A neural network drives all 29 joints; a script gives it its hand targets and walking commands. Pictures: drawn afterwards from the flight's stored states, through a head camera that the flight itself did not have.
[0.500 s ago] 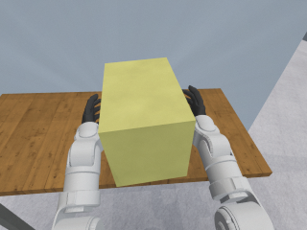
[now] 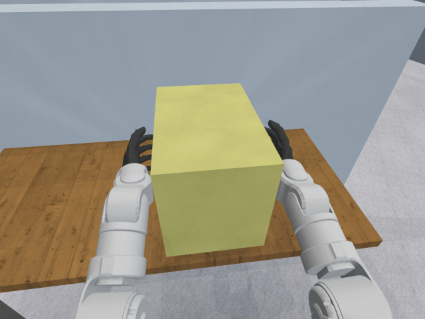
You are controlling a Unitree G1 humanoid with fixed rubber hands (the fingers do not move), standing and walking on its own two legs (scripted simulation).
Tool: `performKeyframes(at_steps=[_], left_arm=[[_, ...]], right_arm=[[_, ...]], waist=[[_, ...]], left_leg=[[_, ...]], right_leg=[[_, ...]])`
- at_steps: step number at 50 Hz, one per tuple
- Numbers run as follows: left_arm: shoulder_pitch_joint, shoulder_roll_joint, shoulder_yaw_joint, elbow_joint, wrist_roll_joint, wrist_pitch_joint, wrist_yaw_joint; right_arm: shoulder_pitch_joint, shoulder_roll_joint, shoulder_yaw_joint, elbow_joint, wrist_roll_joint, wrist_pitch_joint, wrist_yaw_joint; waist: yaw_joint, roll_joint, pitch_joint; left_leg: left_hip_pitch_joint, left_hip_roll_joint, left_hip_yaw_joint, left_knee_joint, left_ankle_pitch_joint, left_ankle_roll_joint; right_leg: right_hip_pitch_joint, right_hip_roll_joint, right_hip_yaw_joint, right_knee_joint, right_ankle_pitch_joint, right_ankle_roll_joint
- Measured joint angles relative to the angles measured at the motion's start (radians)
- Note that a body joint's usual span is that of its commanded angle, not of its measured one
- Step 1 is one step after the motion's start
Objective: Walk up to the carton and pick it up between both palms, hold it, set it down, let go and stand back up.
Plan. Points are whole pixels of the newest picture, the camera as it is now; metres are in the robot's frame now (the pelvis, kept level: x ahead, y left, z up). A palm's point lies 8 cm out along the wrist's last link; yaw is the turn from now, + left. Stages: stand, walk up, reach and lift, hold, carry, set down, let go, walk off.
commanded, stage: reach and lift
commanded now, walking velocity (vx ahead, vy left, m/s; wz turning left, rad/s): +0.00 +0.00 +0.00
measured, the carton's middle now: (206, 161) +0.40 +0.00 +0.14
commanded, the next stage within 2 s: hold in 0.76 s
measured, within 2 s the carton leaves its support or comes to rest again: neither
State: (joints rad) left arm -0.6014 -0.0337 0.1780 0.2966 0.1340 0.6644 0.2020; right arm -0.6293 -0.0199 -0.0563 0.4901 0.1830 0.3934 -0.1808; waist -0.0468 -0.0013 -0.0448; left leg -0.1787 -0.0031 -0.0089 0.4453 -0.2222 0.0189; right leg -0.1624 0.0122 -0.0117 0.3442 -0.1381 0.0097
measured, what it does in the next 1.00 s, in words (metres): stands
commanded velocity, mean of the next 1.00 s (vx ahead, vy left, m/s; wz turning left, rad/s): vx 0.00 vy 0.00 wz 0.00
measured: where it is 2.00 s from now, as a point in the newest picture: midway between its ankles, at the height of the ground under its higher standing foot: outside the picture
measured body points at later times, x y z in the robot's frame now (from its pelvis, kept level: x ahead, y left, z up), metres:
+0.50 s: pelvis +0.00 -0.01 +0.00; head -0.04 +0.00 +0.45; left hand +0.38 +0.14 +0.18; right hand +0.38 -0.14 +0.18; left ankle +0.01 +0.10 -0.74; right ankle +0.03 -0.13 -0.74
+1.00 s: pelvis -0.01 -0.02 +0.00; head -0.07 -0.01 +0.45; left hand +0.36 +0.15 +0.20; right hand +0.37 -0.13 +0.20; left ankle +0.01 +0.10 -0.74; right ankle +0.03 -0.13 -0.74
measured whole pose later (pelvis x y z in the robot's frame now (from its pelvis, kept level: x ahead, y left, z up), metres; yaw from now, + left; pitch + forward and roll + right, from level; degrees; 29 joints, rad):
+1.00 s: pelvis -0.01 -0.02 +0.00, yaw +3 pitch -6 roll -1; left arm -0.65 -0.02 0.27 0.19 0.19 0.83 0.11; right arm -0.73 0.01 -0.06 0.43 0.21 0.56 -0.26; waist -0.06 -0.01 -0.03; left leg -0.12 0.00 -0.06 0.42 -0.20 -0.01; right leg -0.11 0.01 -0.06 0.37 -0.15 -0.02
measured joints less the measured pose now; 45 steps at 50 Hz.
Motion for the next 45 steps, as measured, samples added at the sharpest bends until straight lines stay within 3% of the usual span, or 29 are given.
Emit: performKeyframes(at_steps=[11, 17, 28, 42, 45], left_arm=[[0.041, 0.031, -0.01, -0.116, -0.023, 0.053, -0.021], [0.015, 0.011, 0.034, -0.102, 0.012, 0.076, -0.054], [-0.011, 0.001, 0.052, -0.116, 0.039, 0.109, -0.068], [0.024, 0.003, 0.062, -0.216, 0.034, 0.165, -0.077], [-0.003, -0.002, 0.083, -0.177, 0.041, 0.161, -0.085]], right_arm=[[0.014, 0.018, 0.03, -0.108, 0.022, 0.061, -0.048], [0.004, 0.035, 0.009, -0.106, 0.008, 0.09, -0.057], [-0.026, 0.011, 0.028, -0.104, 0.036, 0.114, -0.07], [-0.023, 0.01, 0.064, -0.157, 0.055, 0.154, -0.091], [-0.045, 0.022, 0.035, -0.131, 0.045, 0.162, -0.09]], waist=[[-0.027, 0.013, 0.003], [-0.036, 0.005, 0.019], [-0.033, 0.005, 0.02], [-0.032, 0.006, 0.013], [-0.022, 0.001, 0.016]], left_leg=[[0.014, -0.007, -0.04, -0.006, 0.002, -0.008], [0.057, -0.01, -0.041, -0.022, 0.004, -0.008], [0.067, 0.0, -0.025, -0.026, 0.005, -0.016], [0.061, 0.004, -0.046, -0.02, 0.013, -0.024], [0.071, 0.002, -0.045, -0.023, 0.016, -0.023]], right_leg=[[0.031, -0.006, -0.039, -0.011, -0.01, -0.005], [0.064, -0.009, -0.04, -0.005, -0.02, -0.007], [0.06, 0.001, -0.024, 0.007, -0.02, -0.014], [0.063, 0.004, -0.044, 0.007, -0.015, -0.023], [0.067, 0.002, -0.043, 0.014, -0.018, -0.024]])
